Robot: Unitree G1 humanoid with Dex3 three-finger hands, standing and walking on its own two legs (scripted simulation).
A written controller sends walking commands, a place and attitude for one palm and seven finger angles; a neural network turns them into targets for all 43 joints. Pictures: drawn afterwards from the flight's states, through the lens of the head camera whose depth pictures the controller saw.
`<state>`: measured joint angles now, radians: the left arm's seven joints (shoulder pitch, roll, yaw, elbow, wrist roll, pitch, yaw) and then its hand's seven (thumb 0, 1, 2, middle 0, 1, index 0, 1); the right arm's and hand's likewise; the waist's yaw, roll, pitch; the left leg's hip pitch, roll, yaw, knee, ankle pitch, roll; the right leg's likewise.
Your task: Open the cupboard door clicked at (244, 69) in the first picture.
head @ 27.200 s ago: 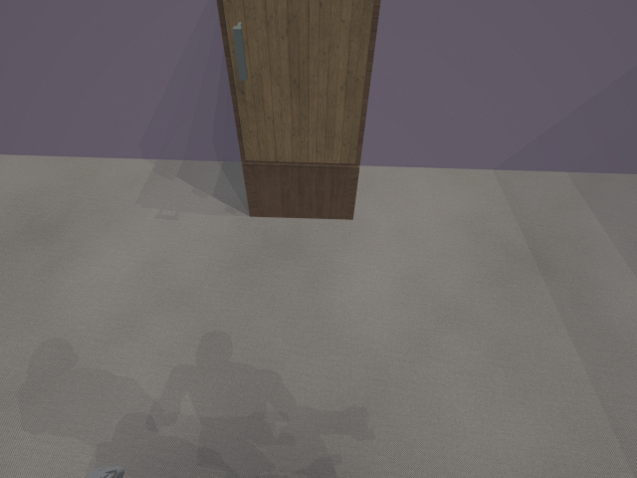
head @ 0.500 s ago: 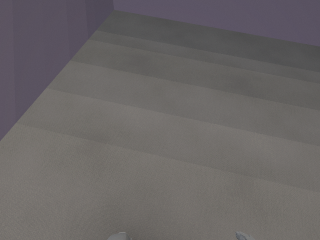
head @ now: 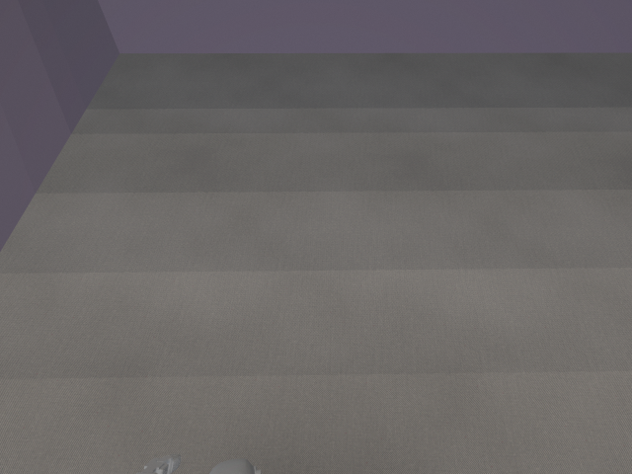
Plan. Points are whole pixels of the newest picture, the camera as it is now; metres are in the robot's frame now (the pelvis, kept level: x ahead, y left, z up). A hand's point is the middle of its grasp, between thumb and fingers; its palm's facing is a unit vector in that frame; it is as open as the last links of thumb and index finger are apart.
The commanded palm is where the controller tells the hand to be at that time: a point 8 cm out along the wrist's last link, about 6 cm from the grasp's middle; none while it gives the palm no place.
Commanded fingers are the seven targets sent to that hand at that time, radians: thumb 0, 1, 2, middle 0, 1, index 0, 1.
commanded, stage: walk to a spot facing it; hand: left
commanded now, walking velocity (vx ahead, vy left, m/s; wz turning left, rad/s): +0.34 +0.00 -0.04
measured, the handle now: out of the picture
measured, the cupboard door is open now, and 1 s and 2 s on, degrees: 43 43 43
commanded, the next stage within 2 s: turn to face it in 0.12 s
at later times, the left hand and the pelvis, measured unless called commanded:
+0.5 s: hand (198, 403) +0.24 +0.19 -0.17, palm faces +0.13 -0.97 -0.19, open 7.4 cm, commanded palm none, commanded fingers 0.00 0.90 0.90 -0.20 -0.30 -0.20 -0.30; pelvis +0.21 +0.01 +0.00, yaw +4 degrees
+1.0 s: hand (204, 406) +0.24 +0.19 -0.19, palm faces +0.44 -0.87 -0.24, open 7.4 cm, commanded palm none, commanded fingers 0.00 0.90 0.90 -0.20 -0.30 -0.20 -0.30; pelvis +0.29 -0.02 -0.01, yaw +25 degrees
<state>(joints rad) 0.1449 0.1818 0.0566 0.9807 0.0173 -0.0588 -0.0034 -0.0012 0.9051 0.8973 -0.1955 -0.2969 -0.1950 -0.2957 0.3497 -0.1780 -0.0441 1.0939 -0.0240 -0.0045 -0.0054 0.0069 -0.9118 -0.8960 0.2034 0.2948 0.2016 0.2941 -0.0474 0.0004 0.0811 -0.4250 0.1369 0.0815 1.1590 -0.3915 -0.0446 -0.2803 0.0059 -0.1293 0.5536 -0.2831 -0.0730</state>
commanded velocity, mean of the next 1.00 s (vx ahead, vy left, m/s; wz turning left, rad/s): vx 0.05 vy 0.00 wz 0.48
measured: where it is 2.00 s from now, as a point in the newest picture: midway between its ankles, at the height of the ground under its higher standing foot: (341, 413)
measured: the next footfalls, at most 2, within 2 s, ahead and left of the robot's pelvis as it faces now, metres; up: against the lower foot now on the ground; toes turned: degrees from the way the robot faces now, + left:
left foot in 0.28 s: +0.30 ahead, +0.13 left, +0.00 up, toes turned +6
right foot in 0.60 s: +0.31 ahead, -0.13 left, +0.00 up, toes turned +5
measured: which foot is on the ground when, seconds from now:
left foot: up 0.00-0.26, down 0.28-0.60, up 0.62-0.94, down 0.96-1.00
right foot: down 0.00-0.28, up 0.30-0.58, down 0.60-0.96, up 0.98-1.00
